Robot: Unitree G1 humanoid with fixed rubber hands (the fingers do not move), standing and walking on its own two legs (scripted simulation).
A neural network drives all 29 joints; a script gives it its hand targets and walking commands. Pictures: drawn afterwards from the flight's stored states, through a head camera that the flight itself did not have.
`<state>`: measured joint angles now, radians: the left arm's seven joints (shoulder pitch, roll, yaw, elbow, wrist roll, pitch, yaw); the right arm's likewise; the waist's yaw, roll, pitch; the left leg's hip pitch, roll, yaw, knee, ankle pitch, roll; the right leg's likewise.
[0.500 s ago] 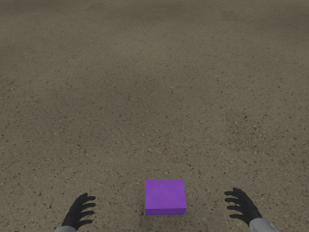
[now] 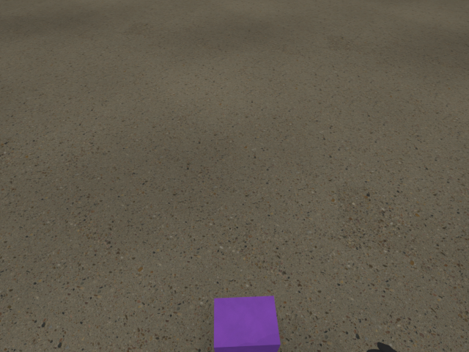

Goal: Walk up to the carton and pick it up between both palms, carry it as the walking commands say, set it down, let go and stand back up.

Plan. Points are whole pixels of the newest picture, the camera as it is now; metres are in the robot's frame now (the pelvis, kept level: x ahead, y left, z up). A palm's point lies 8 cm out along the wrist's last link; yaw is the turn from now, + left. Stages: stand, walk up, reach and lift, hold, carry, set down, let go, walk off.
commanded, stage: stand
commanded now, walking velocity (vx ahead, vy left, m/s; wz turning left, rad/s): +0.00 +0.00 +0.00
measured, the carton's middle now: (245, 326) +0.37 -0.03 -0.70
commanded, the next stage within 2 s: none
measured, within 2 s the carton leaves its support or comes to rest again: neither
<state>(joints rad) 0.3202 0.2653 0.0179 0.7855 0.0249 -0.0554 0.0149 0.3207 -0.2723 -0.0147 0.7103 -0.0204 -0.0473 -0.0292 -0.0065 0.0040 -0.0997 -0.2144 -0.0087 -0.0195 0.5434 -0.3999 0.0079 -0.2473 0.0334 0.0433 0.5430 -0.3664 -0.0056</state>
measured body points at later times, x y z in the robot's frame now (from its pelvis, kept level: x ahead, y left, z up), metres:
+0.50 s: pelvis +0.00 +0.00 +0.00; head +0.00 +0.00 +0.45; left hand +0.02 +0.26 -0.14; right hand +0.02 -0.26 -0.14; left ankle -0.08 +0.11 -0.73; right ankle -0.06 -0.12 -0.73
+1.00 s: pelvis -0.02 +0.00 +0.01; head -0.02 +0.00 +0.46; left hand -0.05 +0.24 -0.15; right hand -0.06 -0.23 -0.15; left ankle -0.08 +0.11 -0.73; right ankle -0.06 -0.12 -0.73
